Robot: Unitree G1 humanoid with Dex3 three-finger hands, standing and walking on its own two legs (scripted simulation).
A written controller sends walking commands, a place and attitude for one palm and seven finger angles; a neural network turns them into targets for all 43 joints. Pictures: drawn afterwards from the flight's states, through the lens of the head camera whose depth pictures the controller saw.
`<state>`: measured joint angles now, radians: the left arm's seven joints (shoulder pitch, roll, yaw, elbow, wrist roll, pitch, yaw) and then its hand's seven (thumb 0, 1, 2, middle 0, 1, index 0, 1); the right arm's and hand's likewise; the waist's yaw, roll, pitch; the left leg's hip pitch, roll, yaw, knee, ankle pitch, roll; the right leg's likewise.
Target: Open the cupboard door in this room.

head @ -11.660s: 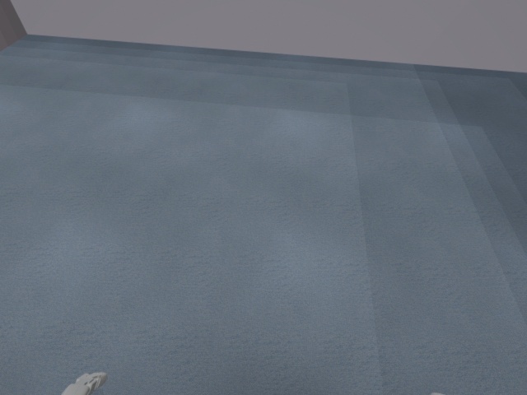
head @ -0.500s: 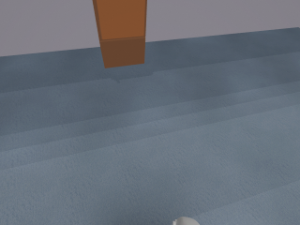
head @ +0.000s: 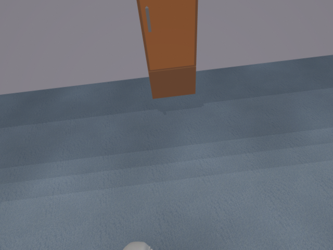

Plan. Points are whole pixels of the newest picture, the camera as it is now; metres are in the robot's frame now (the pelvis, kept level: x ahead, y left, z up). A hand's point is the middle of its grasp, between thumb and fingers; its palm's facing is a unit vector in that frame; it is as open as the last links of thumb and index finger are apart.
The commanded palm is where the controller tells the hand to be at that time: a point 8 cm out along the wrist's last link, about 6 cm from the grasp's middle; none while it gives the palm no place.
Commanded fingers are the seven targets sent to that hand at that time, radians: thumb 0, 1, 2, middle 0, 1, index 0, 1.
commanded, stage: stand and wait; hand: left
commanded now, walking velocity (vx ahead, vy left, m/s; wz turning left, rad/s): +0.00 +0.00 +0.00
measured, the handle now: (148, 19) +1.58 +0.21 -0.02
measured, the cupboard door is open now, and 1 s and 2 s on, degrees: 0 0 0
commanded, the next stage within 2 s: turn or walk to find it in 0.06 s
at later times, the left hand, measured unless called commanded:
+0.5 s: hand out of the picture +0.05 +0.17 -0.19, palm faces +0.20 -0.97 -0.13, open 7.4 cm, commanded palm none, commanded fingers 0.00 0.90 0.90 -0.20 -0.30 -0.20 -0.30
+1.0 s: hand (131, 160) +0.48 +0.19 -0.18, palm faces +0.02 -0.98 -0.21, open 7.3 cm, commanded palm none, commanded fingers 0.00 0.90 0.90 -0.20 -0.30 -0.20 -0.30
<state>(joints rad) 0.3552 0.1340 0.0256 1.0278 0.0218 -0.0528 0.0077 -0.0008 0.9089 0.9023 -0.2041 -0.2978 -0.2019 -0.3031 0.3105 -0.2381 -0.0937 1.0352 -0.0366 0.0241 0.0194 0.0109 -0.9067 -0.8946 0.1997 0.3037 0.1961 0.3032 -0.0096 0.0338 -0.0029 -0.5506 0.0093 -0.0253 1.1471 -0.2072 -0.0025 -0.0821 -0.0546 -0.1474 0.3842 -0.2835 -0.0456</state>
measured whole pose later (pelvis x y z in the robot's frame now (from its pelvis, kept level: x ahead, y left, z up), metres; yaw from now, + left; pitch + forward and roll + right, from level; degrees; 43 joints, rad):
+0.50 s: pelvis +0.18 +0.05 -0.02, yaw +4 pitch -2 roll +0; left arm 0.49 0.08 0.01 1.20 0.02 -0.02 0.02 0.00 0.90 0.90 -0.21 -0.30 -0.20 -0.30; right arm 0.12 -0.12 -0.04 1.02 -0.01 -0.07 -0.01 0.00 -0.91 -0.89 0.20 0.30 0.20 0.30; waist 0.06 0.00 0.06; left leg -0.26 -0.02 0.17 0.59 -0.30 0.09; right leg -0.29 -0.09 -0.09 1.22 -0.45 0.00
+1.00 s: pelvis +0.37 +0.01 -0.03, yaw +5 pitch -2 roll +1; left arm 0.08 0.15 0.01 0.98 0.02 -0.07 0.01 0.00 0.91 0.90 -0.20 -0.30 -0.20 -0.30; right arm 0.41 -0.14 -0.04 1.15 0.00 -0.02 -0.03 0.01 -0.91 -0.89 0.20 0.30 0.20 0.30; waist -0.06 0.03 0.14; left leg -0.19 0.02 0.04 0.98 -0.53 0.00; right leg -0.39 -0.06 -0.14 0.60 -0.18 -0.05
